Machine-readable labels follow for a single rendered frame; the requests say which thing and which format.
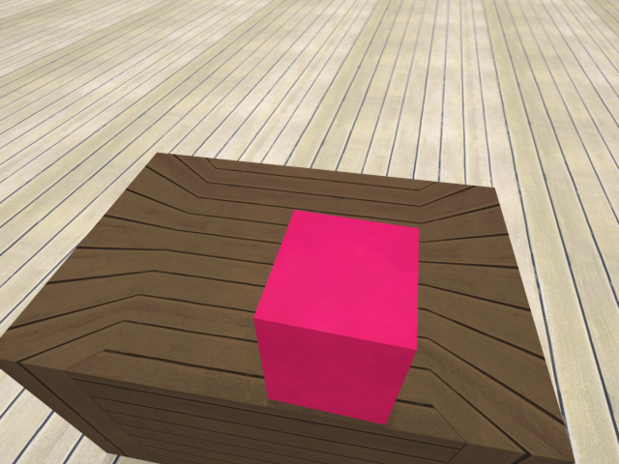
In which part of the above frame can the pedestal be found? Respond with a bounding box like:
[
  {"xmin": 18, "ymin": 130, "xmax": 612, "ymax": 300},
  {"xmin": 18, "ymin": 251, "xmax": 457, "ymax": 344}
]
[{"xmin": 0, "ymin": 153, "xmax": 575, "ymax": 464}]

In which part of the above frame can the carton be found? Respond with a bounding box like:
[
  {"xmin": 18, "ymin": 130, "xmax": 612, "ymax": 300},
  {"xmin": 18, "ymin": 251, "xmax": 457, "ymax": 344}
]
[{"xmin": 253, "ymin": 210, "xmax": 419, "ymax": 425}]

